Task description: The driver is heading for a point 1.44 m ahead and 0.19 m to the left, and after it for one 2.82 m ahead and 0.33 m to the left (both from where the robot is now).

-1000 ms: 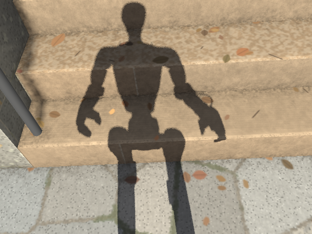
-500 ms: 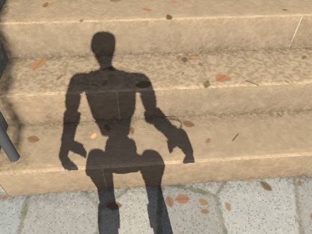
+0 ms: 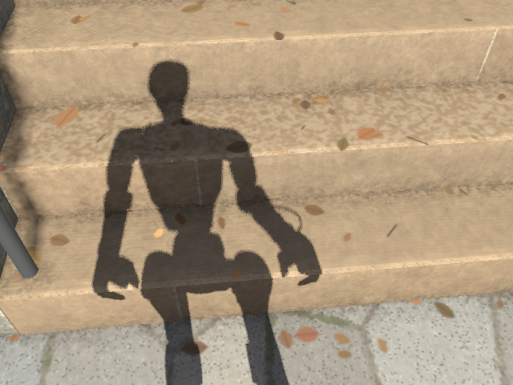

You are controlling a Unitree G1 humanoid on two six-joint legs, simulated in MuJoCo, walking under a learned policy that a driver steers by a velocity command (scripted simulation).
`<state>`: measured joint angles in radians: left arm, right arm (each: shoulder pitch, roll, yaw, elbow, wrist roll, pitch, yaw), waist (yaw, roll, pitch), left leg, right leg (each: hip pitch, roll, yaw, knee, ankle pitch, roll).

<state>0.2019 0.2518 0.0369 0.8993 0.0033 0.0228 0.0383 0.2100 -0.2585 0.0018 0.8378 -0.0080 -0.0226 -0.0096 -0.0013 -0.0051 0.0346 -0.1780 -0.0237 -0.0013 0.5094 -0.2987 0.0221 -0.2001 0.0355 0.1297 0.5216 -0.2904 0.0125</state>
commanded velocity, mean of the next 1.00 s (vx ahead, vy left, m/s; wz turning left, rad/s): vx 0.41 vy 0.00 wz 0.00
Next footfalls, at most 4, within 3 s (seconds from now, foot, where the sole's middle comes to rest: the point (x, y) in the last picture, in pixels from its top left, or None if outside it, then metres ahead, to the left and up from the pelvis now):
0.70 left None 0.45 0.07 -0.77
1.20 right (319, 364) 0.58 -0.14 -0.77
1.64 left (237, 245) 0.83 0.08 -0.59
2.18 right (326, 122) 1.13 -0.17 -0.41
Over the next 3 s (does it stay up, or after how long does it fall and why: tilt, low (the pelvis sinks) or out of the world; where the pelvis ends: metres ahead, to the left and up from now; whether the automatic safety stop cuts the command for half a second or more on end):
stays up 1.32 0.06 0.52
